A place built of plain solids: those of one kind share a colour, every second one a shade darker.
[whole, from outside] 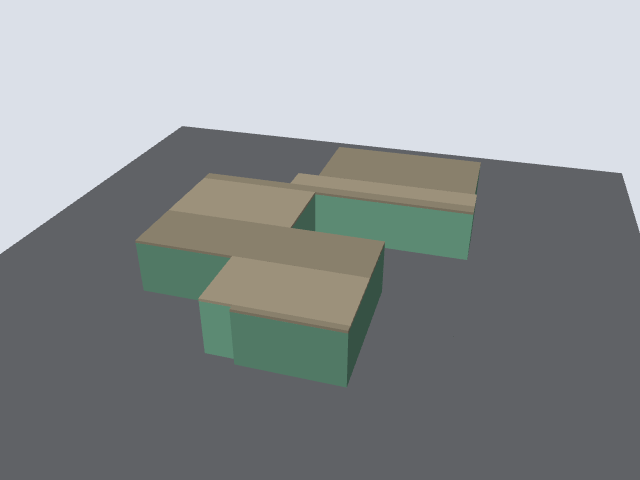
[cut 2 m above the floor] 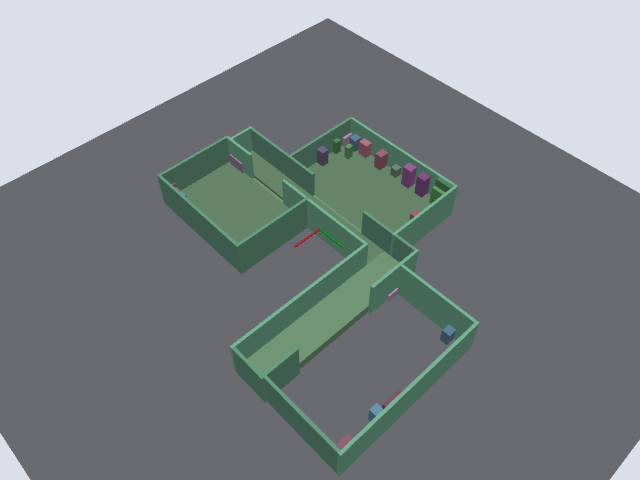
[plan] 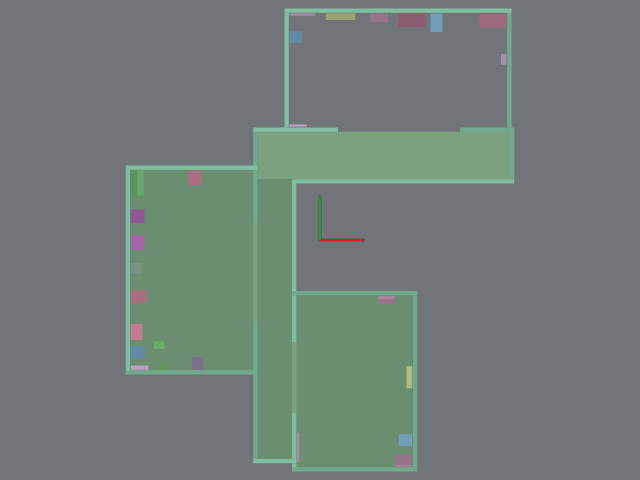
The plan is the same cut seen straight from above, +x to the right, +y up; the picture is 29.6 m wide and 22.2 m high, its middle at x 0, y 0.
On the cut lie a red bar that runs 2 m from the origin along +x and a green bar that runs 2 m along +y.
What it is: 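One storey of an old house, long lived in; a hall and three lower rooms beside it, each open to the hall along a stretch without wall, rail or kerb; a room's floor lies below the hall's by a bare drop, by one riser or not at all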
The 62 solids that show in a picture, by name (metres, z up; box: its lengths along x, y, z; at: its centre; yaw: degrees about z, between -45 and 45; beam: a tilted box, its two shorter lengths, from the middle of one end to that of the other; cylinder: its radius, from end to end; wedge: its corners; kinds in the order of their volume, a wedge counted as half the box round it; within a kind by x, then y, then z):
{
 "floor_1": {"box": [5.7, 9.28, 0.72], "at": [-5.93, -1.39, 0.31]},
 "floor_2": {"box": [0.2, 4.56, 0.72], "at": [-2.99, -1.47, 0.31]},
 "floor_3": {"box": [1.59, 12.95, 0.72], "at": [-2.09, -3.66, 0.31]},
 "floor_4": {"box": [0.2, 3.29, 0.54], "at": [-1.19, -6.38, 0.22]},
 "floor_5": {"box": [5.39, 7.94, 0.54], "at": [1.6, -6.53, 0.22]},
 "floor_6": {"box": [11.67, 2.19, 0.72], "at": [2.95, 3.91, 0.31]},
 "wall_1": {"box": [0.2, 9.28, 3.3], "at": [-8.88, -1.39, 1.6]},
 "wall_2": {"box": [6.1, 0.2, 3.3], "at": [-5.93, -6.13, 1.6]},
 "wall_3": {"box": [6.1, 0.2, 3.3], "at": [-5.93, 3.35, 1.6]},
 "wall_4": {"box": [0.2, 3.91, 3.3], "at": [-2.99, -8.18, 1.6]},
 "wall_5": {"box": [0.2, 2.27, 3.3], "at": [-2.99, -4.89, 1.6]},
 "wall_6": {"box": [0.2, 2.44, 3.3], "at": [-2.99, 2.03, 1.6]},
 "wall_7": {"box": [0.2, 1.56, 3.3], "at": [-2.99, 4.23, 1.6]},
 "wall_8": {"box": [1.99, 0.2, 3.3], "at": [-2.09, -10.23, 1.6]},
 "wall_9": {"box": [0.2, 5.3, 3.3], "at": [-1.54, 7.86, 1.6]},
 "wall_10": {"box": [0.2, 2.11, 3.3], "at": [-1.19, -9.08, 1.6]},
 "wall_11": {"box": [0.2, 2.17, 3.3], "at": [-1.19, -3.65, 1.6]},
 "wall_12": {"box": [0.2, 4.98, 3.3], "at": [-1.19, 0.13, 1.6]},
 "wall_13": {"box": [3.93, 0.2, 3.3], "at": [-1.12, 5.11, 1.6]},
 "wall_14": {"box": [5.79, 0.2, 3.3], "at": [1.6, -10.61, 1.6]},
 "wall_15": {"box": [5.79, 0.2, 3.3], "at": [1.6, -2.46, 1.6]},
 "wall_16": {"box": [10.5, 0.2, 3.3], "at": [3.61, 10.61, 1.6]},
 "wall_17": {"box": [10.28, 0.2, 3.3], "at": [3.85, 2.72, 1.6]},
 "wall_18": {"box": [0.2, 7.94, 3.3], "at": [4.4, -6.53, 1.6]},
 "wall_19": {"box": [2.52, 0.2, 3.3], "at": [7.73, 5.11, 1.6]},
 "wall_20": {"box": [0.2, 5.3, 3.3], "at": [8.76, 7.86, 1.6]},
 "wall_21": {"box": [0.2, 2.19, 3.3], "at": [8.88, 3.91, 1.6]},
 "roof_1": {"box": [7.89, 4.98, 0.16], "at": [-5.04, 0.13, 3.33]},
 "roof_2": {"box": [13.48, 3.86, 0.16], "at": [-2.24, -4.29, 3.33]},
 "roof_3": {"box": [17.97, 0.83, 0.16], "at": [0.0, 3.03, 3.33]},
 "roof_4": {"box": [7.58, 4.11, 0.16], "at": [0.7, -8.28, 3.33]},
 "roof_5": {"box": [5.79, 0.37, 0.16], "at": [1.6, -10.52, 3.33]},
 "roof_6": {"box": [12.07, 1.76, 0.16], "at": [2.95, 4.33, 3.33]},
 "roof_7": {"box": [10.5, 5.5, 0.16], "at": [3.61, 7.96, 3.33]},
 "cot_1": {"box": [1.26, 0.63, 1.03], "at": [4.26, 10.16, 0.46]},
 "cot_2": {"box": [1.25, 0.67, 1.39], "at": [8.01, 10.14, 0.65]},
 "highchair_pram_1": {"box": [0.65, 0.6, 1.0], "at": [-8.43, -5.2, 1.17]},
 "highchair_pram_2": {"box": [0.6, 0.53, 1.04], "at": [-1.11, 9.39, 0.47]},
 "highchair_pram_3": {"box": [0.61, 0.54, 1.01], "at": [3.96, -9.26, 0.99]},
 "highchair_pram_4": {"box": [0.56, 0.86, 1.17], "at": [5.38, 10.05, 0.54]},
 "washing_machine_1": {"box": [0.55, 0.74, 1.1], "at": [-8.48, -4.26, 1.22]},
 "washing_machine_2": {"box": [0.73, 0.58, 1.22], "at": [-8.39, -2.62, 1.28]},
 "washing_machine_3": {"box": [0.61, 0.69, 1.28], "at": [-5.8, 2.88, 1.31]},
 "fridge_1": {"box": [0.64, 0.64, 1.58], "at": [-8.44, 1.1, 1.46]},
 "fridge_2": {"box": [0.64, 0.67, 1.58], "at": [-8.43, -0.12, 1.46]},
 "kitchen_run_1": {"box": [0.31, 1.16, 2.1], "at": [-8.6, 2.64, 1.72]},
 "kitchen_run_2": {"box": [0.29, 1.16, 1.42], "at": [-8.3, 2.64, 1.38]},
 "bookcase_1": {"box": [1.37, 0.31, 1.37], "at": [0.96, 10.32, 0.64]},
 "bookcase_2": {"box": [0.27, 1.03, 0.85], "at": [4.13, -6.35, 0.91]},
 "toy_chest_1": {"box": [0.82, 0.4, 0.89], "at": [2.74, 10.28, 0.4]},
 "toy_chest_2": {"box": [0.77, 0.22, 0.69], "at": [3.08, -2.85, 0.83]},
 "toy_chest_3": {"box": [0.77, 0.15, 0.99], "at": [3.08, -2.67, 0.98]},
 "toy_chest_4": {"box": [0.79, 0.5, 0.61], "at": [3.87, -10.17, 0.79]},
 "radiator_1": {"box": [0.81, 0.2, 0.77], "at": [-8.35, -5.9, 1.05]},
 "radiator_2": {"box": [0.11, 1.37, 0.87], "at": [-1.01, -9.6, 0.92]},
 "radiator_3": {"box": [0.81, 0.11, 0.63], "at": [-1.01, 5.29, 0.27]},
 "radiator_4": {"box": [1.21, 0.11, 0.66], "at": [-0.81, 10.42, 0.28]},
 "radiator_5": {"box": [0.26, 0.5, 0.65], "at": [8.5, 8.36, 0.28]},
 "cooker_1": {"box": [0.55, 0.6, 1.24], "at": [-5.66, -5.7, 1.29]},
 "crate_stack_1": {"box": [0.48, 0.34, 1.0], "at": [-7.44, -4.87, 1.17]},
 "crate_stack_2": {"box": [0.49, 0.34, 1.07], "at": [-7.19, -5.83, 1.21]},
 "tall_odds_1": {"box": [0.5, 0.51, 0.7], "at": [-8.5, -1.31, 1.02]}
}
